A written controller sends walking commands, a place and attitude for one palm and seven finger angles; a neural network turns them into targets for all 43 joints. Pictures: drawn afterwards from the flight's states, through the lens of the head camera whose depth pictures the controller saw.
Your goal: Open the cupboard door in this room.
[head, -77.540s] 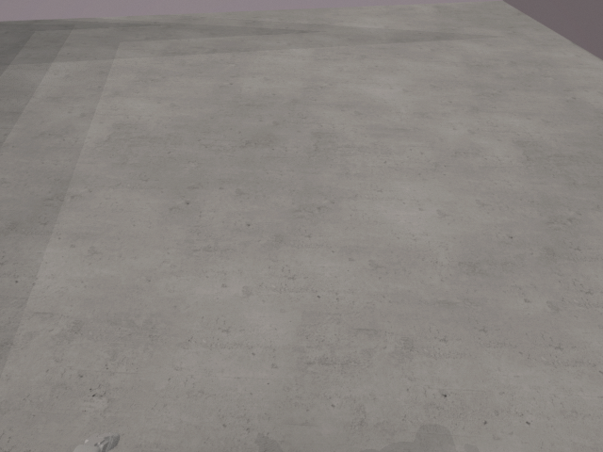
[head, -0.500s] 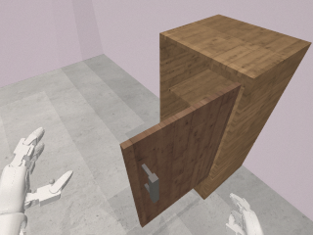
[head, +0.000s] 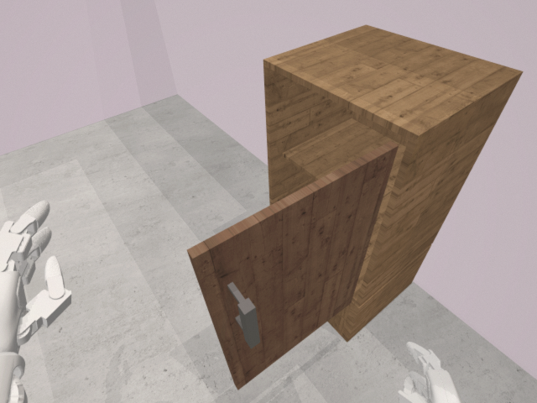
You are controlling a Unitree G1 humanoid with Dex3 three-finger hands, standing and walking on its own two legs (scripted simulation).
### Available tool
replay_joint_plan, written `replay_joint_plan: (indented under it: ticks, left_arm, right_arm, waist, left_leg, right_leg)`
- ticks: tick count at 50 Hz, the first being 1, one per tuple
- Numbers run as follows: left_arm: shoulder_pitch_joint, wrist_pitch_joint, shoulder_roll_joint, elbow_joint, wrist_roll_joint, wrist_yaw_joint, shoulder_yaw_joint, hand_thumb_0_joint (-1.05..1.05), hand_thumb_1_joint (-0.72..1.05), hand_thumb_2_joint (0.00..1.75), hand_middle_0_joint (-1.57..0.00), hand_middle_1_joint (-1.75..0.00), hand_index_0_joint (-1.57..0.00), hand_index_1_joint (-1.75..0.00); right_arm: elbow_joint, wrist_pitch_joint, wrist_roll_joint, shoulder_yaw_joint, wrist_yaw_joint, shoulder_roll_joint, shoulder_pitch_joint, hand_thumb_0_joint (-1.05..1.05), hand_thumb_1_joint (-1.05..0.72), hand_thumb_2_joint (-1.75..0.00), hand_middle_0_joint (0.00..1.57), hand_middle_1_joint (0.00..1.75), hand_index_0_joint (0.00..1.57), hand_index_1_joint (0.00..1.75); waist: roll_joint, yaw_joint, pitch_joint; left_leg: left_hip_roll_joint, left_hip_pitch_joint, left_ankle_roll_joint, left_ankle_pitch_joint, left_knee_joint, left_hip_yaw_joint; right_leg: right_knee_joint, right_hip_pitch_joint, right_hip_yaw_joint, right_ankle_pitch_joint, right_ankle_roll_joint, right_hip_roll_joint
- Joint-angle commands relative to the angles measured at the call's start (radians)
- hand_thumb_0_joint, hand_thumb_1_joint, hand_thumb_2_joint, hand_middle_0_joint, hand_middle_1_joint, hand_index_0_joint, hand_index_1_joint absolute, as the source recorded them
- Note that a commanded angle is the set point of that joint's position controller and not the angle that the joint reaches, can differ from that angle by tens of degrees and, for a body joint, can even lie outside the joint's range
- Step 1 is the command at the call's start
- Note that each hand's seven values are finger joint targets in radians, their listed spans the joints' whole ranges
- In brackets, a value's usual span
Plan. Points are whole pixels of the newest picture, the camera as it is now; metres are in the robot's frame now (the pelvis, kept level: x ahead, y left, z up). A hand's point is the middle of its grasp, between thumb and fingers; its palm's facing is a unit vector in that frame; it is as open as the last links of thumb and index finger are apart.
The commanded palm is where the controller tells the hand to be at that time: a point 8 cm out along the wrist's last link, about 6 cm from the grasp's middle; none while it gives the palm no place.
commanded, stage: draw the hand back to the body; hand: left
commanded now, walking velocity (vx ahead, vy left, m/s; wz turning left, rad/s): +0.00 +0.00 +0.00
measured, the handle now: (243, 315) +0.27 +0.08 -0.04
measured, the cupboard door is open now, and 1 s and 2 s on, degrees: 88 88 88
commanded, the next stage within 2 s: step back with the hand held close in 0.04 s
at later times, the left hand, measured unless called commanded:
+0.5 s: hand (63, 299) +0.18 +0.26 +0.15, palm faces +0.32 -0.80 -0.51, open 7.4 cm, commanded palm +0.12 +0.30 +0.17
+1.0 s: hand out of the picture +0.07 +0.30 +0.16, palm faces +0.44 -0.75 -0.50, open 7.4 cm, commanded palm +0.01 +0.34 +0.17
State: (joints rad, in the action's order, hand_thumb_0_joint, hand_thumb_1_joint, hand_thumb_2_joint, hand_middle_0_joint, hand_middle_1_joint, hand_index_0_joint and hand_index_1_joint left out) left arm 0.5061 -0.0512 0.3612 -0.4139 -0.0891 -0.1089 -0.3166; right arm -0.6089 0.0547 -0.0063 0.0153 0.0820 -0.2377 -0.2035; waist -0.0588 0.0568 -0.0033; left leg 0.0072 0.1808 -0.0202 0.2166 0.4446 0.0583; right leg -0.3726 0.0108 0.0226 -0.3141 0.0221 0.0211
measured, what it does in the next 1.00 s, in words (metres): shifts its weight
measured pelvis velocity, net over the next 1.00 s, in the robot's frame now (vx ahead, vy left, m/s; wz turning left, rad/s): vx -0.11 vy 0.03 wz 0.05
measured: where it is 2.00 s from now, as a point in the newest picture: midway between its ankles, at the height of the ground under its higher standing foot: outside the picture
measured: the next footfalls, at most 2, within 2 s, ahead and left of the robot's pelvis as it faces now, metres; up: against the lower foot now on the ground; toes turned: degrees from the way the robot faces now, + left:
right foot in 1.40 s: -0.26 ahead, -0.07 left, +0.00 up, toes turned -2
left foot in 1.52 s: -0.04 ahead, +0.12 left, +0.00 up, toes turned -1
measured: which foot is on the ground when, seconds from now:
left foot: down 0.00-1.00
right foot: down 0.00-1.00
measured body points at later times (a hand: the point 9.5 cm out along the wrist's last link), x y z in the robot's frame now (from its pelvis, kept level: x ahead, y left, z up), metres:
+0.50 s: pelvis -0.03 +0.00 +0.00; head -0.01 -0.01 +0.45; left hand +0.16 +0.30 +0.18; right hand +0.16 -0.25 -0.08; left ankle +0.02 +0.11 -0.74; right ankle -0.07 -0.10 -0.74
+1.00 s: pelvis -0.11 +0.03 -0.01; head -0.08 +0.04 +0.44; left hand +0.05 +0.34 +0.18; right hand +0.07 -0.19 -0.10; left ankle +0.01 +0.11 -0.74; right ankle -0.07 -0.10 -0.74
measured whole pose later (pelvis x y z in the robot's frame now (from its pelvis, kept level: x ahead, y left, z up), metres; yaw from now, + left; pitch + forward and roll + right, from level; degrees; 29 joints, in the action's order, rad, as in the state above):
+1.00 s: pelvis -0.11 +0.03 -0.01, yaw +3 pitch +0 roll -3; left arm 0.59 -0.19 0.43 -0.55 -0.06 -0.16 -0.43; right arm -0.58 0.04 0.00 -0.01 0.08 -0.21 -0.20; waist -0.04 0.01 -0.06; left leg 0.00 0.47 -0.05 0.21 0.57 0.04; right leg -0.53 0.30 -0.01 -0.23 0.00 0.05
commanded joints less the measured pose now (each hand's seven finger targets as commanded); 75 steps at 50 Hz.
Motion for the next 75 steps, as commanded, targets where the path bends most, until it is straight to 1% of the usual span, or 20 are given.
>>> replay_joint_plan:
  ticks: [1,7,9,14,24,37,43,49,52,54,57,59,61,67,70,71,72,73,74,75]
  left_arm:
    - [-0.079,-0.071,0.179,-0.183,-0.001,-0.017,-0.139,0.0,0.9,0.9,-0.2,-0.3,-0.2,-0.3]
    - [-0.092,-0.079,0.182,-0.186,-0.001,-0.011,-0.132,0.0,0.9,0.9,-0.2,-0.3,-0.2,-0.3]
    - [-0.225,-0.117,0.322,-0.285,0.017,-0.025,-0.251,0.0,0.9,0.9,-0.2,-0.3,-0.2,-0.3]
    - [-0.023,-0.124,0.216,-0.183,0.021,-0.015,-0.181,0.0,0.9,0.9,-0.2,-0.3,-0.2,-0.3]
    - [0.057,-0.118,0.267,-0.233,0.006,-0.038,-0.229,0.0,0.9,0.9,-0.2,-0.3,-0.2,-0.3]
    - [0.045,-0.175,0.25,-0.279,0.026,-0.065,-0.232,0.0,0.9,0.9,-0.2,-0.3,-0.2,-0.3]
    - [0.052,-0.197,0.258,-0.314,0.041,-0.066,-0.269,0.0,0.9,0.9,-0.2,-0.3,-0.2,-0.3]
    - [0.045,-0.196,0.231,-0.316,0.028,-0.078,-0.223,0.0,0.9,0.9,-0.2,-0.3,-0.2,-0.3]
    - [-0.036,-0.194,0.241,-0.311,0.043,-0.097,-0.201,0.0,0.9,0.9,-0.2,-0.3,-0.2,-0.3]
    - [-0.06,-0.195,0.252,-0.331,0.044,-0.099,-0.203,0.0,0.9,0.9,-0.2,-0.3,-0.2,-0.3]
    - [-0.07,-0.219,0.271,-0.387,0.054,-0.091,-0.273,0.0,0.9,0.9,-0.2,-0.3,-0.2,-0.3]
    - [-0.063,-0.234,0.304,-0.41,0.04,-0.085,-0.3,0.0,0.9,0.9,-0.2,-0.3,-0.2,-0.3]
    - [0.016,-0.225,0.259,-0.357,0.021,-0.083,-0.274,0.0,0.9,0.9,-0.2,-0.3,-0.2,-0.3]
    - [0.003,-0.219,0.249,-0.357,-0.012,-0.057,-0.221,0.0,0.9,0.9,-0.2,-0.3,-0.2,-0.3]
    - [-0.066,-0.254,0.321,-0.393,0.0,-0.062,-0.25,0.0,0.9,0.9,-0.2,-0.3,-0.2,-0.3]
    - [-0.104,-0.259,0.348,-0.398,0.014,-0.072,-0.268,0.0,0.9,0.9,-0.2,-0.3,-0.2,-0.3]
    - [-0.101,-0.225,0.264,-0.299,0.017,-0.047,-0.183,0.0,0.9,0.9,-0.2,-0.3,-0.2,-0.3]
    - [-0.13,-0.207,0.252,-0.296,0.022,-0.033,-0.166,0.0,0.9,0.9,-0.2,-0.3,-0.2,-0.3]
    - [-0.131,-0.183,0.264,-0.304,0.015,-0.036,-0.187,0.0,0.9,0.9,-0.2,-0.3,-0.2,-0.3]
    - [-0.108,-0.171,0.276,-0.328,0.007,-0.035,-0.214,0.0,0.9,0.9,-0.2,-0.3,-0.2,-0.3]
  right_arm:
    - [0.165,0.057,-0.003,-0.035,0.011,-0.1,0.144,0.0,-0.9,-0.9,0.2,0.3,0.2,0.3]
    - [0.158,0.057,-0.003,-0.04,0.013,-0.099,0.157,0.0,-0.9,-0.9,0.2,0.3,0.2,0.3]
    - [0.177,0.039,-0.004,-0.041,0.012,-0.116,0.144,0.0,-0.9,-0.9,0.2,0.3,0.2,0.3]
    - [0.186,-0.021,-0.003,-0.05,0.011,-0.104,0.145,0.0,-0.9,-0.9,0.2,0.3,0.2,0.3]
    - [0.229,-0.067,-0.013,-0.059,0.021,-0.104,0.15,0.0,-0.9,-0.9,0.2,0.3,0.2,0.3]
    - [0.227,-0.009,-0.004,-0.064,0.021,-0.125,0.127,0.0,-0.9,-0.9,0.2,0.3,0.2,0.3]
    - [0.217,0.034,0.003,-0.073,0.018,-0.124,0.114,0.0,-0.9,-0.9,0.2,0.3,0.2,0.3]
    - [0.167,0.045,0.011,-0.079,0.002,-0.103,0.074,0.0,-0.9,-0.9,0.2,0.3,0.2,0.3]
    - [0.135,0.04,0.01,-0.076,0.001,-0.091,0.07,0.0,-0.9,-0.9,0.2,0.3,0.2,0.3]
    - [0.14,0.038,0.011,-0.075,0.012,-0.104,0.089,0.0,-0.9,-0.9,0.2,0.3,0.2,0.3]
    - [0.162,0.071,0.025,-0.074,0.018,-0.125,0.143,0.0,-0.9,-0.9,0.2,0.3,0.2,0.3]
    - [0.146,0.085,0.035,-0.09,-0.001,-0.1,0.136,0.0,-0.9,-0.9,0.2,0.3,0.2,0.3]
    - [0.134,0.088,0.027,-0.097,-0.026,-0.1,0.138,0.0,-0.9,-0.9,0.2,0.3,0.2,0.3]
    - [0.1,0.078,0.037,-0.074,-0.047,-0.079,0.094,0.0,-0.9,-0.9,0.2,0.3,0.2,0.3]
    - [0.074,0.056,0.03,-0.055,-0.039,-0.059,0.083,0.0,-0.9,-0.9,0.2,0.3,0.2,0.3]
    - [0.091,0.068,0.045,-0.035,-0.034,-0.057,0.119,0.0,-0.9,-0.9,0.2,0.3,0.2,0.3]
    - [0.085,0.068,0.019,-0.054,-0.026,-0.063,0.102,0.0,-0.9,-0.9,0.2,0.3,0.2,0.3]
    - [0.088,0.064,0.007,-0.058,-0.017,-0.081,0.123,0.0,-0.9,-0.9,0.2,0.3,0.2,0.3]
    - [0.103,0.063,0.003,-0.049,-0.002,-0.074,0.117,0.0,-0.9,-0.9,0.2,0.3,0.2,0.3]
    - [0.116,0.068,0.007,-0.047,0.01,-0.104,0.118,0.0,-0.9,-0.9,0.2,0.3,0.2,0.3]
  waist:
    - [0.017,0.007,0.052]
    - [0.017,0.007,0.055]
    - [0.033,-0.037,-0.002]
    - [0.035,-0.038,0.117]
    - [0.048,-0.042,0.155]
    - [-0.061,-0.055,0.039]
    - [-0.119,-0.044,0.087]
    - [0.126,-0.07,0.064]
    - [0.201,-0.087,0.068]
    - [0.086,-0.084,0.042]
    - [-0.279,-0.058,0.101]
    - [-0.133,-0.046,0.163]
    - [-0.142,-0.041,0.177]
    - [-0.174,-0.044,0.212]
    - [0.158,-0.064,0.15]
    - [0.142,-0.055,0.117]
    - [0.288,-0.077,0.115]
    - [0.309,-0.093,0.043]
    - [0.194,-0.106,-0.002]
    - [-0.054,-0.091,0.019]
  left_leg:
    - [0.01,-0.165,-0.017,-0.21,-0.033,-0.024]
    - [0.008,-0.181,-0.023,-0.213,-0.03,-0.013]
    - [0.027,-0.148,-0.034,-0.199,0.033,-0.029]
    - [0.038,-0.155,-0.032,-0.333,0.037,-0.016]
    - [0.076,-0.093,-0.022,-0.374,0.004,-0.039]
    - [0.13,0.242,-0.041,0.273,-0.16,-0.162]
    - [0.171,0.42,-0.064,0.442,-0.225,-0.23]
    - [0.033,0.107,0.015,0.212,0.148,-0.091]
    - [0.009,0.006,0.019,0.097,0.261,-0.07]
    - [0.061,0.032,-0.002,0.128,0.095,-0.141]
    - [0.349,0.445,-0.11,0.635,-0.408,-0.507]
    - [0.336,0.358,-0.091,0.439,-0.337,-0.421]
    - [0.282,0.313,-0.062,0.374,-0.3,-0.273]
    - [0.216,0.121,0.101,0.224,-0.287,-0.154]
    - [0.05,-0.072,0.096,0.051,0.341,-0.02]
    - [0.021,0.006,0.086,0.115,0.392,-0.007]
    - [0.001,0.053,0.075,0.112,0.433,-0.051]
    - [0.004,0.02,0.063,0.077,0.391,-0.058]
    - [0.018,0.016,0.049,-0.022,0.174,-0.071]
    - [0.088,-0.013,0.011,-0.202,-0.035,-0.17]
  right_leg:
    - [0.081,0.158,-0.01,0.312,-0.017,-0.019]
    - [0.094,0.161,-0.022,0.332,-0.022,-0.024]
    - [0.13,0.261,-0.094,0.457,-0.05,-0.08]
    - [0.041,0.192,-0.052,0.604,-0.074,-0.091]
    - [-0.008,0.188,-0.052,0.493,-0.052,-0.068]
    - [-0.052,0.17,-0.064,-0.005,-0.027,-0.012]
    - [-0.196,0.029,-0.048,-0.022,-0.014,0.028]
    - [0.1,0.462,-0.271,-0.226,0.072,-0.138]
    - [0.087,0.55,-0.27,-0.023,0.088,-0.217]
    - [-0.01,0.538,-0.179,-0.029,0.033,-0.123]
    - [-0.611,0.157,-0.045,-0.152,-0.037,0.112]
    - [-0.771,0.212,-0.074,-0.202,-0.014,0.108]
    - [-0.728,0.22,-0.017,-0.218,-0.008,0.101]
    - [-0.089,0.148,0.049,-0.259,0.056,0.065]
    - [0.243,0.503,-0.324,0.047,0.155,-0.314]
    - [0.168,0.455,-0.244,0.357,0.154,-0.329]
    - [0.072,0.437,-0.159,0.347,0.132,-0.279]
    - [0.032,0.5,-0.132,0.35,0.11,-0.242]
    - [-0.074,0.451,-0.057,0.317,0.05,-0.173]
    - [-0.227,0.425,0.002,0.157,-0.021,-0.046]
